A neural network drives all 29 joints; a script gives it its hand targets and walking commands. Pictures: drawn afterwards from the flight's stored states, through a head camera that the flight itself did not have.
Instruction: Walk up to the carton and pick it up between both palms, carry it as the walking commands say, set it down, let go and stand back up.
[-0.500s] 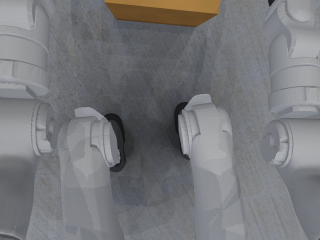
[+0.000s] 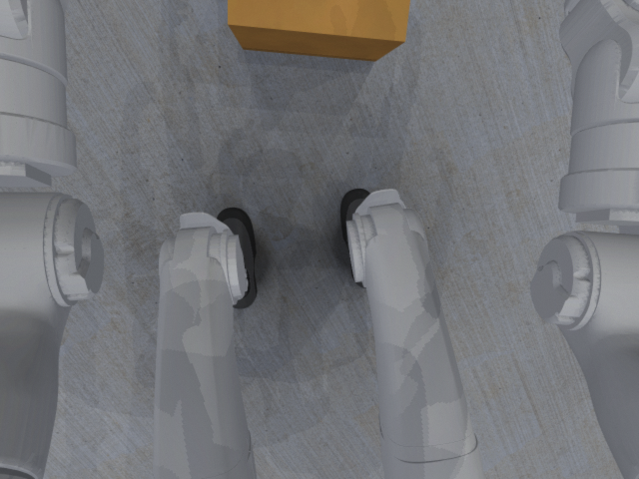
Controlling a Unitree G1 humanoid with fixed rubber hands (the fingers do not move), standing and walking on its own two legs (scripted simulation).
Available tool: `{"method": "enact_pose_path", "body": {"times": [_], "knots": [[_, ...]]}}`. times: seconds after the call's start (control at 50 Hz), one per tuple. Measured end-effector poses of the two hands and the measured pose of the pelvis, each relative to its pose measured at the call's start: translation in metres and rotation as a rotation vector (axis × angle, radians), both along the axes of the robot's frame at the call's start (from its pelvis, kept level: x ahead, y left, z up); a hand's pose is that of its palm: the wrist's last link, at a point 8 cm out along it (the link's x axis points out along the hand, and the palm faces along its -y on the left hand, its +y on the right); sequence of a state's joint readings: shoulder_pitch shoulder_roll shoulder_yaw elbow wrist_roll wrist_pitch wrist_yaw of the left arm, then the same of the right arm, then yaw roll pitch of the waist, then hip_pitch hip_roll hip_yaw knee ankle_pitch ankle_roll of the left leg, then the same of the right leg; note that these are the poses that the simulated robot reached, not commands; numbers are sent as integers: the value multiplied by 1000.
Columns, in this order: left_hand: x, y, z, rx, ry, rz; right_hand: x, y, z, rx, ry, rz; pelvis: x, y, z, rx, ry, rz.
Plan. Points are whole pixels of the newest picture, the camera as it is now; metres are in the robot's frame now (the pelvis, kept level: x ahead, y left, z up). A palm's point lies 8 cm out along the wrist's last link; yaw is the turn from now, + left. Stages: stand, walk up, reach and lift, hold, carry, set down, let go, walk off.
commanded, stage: set down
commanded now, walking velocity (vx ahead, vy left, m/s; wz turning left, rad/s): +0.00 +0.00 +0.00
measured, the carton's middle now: out of the picture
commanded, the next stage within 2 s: let go in 0.50 s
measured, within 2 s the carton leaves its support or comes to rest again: neither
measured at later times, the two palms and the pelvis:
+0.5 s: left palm out of the picture +0.59 +0.15 +0.01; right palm out of the picture +0.52 -0.27 +0.01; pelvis +0.01 +0.00 +0.12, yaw +0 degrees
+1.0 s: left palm out of the picture +0.43 +0.17 +0.08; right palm out of the picture +0.38 -0.26 +0.10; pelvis +0.06 -0.01 +0.19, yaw +0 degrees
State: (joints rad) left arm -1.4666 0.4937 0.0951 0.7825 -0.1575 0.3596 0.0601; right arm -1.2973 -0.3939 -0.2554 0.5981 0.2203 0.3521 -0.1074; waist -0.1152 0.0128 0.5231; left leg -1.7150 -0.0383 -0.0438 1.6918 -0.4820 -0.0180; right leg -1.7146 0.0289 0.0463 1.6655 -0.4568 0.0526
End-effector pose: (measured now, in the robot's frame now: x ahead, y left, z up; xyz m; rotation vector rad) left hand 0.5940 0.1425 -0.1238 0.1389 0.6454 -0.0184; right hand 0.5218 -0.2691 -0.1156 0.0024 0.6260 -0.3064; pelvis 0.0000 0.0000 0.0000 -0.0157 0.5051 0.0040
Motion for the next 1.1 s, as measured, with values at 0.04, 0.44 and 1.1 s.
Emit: {"method": "enact_pose_path", "body": {"times": [0.04,0.44,1.1], "knots": [[0,0,12,0,-1,-2,0,-1,13,2,-1,2,1,0,11,0,-2,-1],[-2,5,126,11,26,-12,-3,-2,122,5,17,13,10,1,115,5,-43,-5],[-183,48,239,84,94,62,-161,17,248,-73,192,272,84,-8,209,17,-204,-2]]}}
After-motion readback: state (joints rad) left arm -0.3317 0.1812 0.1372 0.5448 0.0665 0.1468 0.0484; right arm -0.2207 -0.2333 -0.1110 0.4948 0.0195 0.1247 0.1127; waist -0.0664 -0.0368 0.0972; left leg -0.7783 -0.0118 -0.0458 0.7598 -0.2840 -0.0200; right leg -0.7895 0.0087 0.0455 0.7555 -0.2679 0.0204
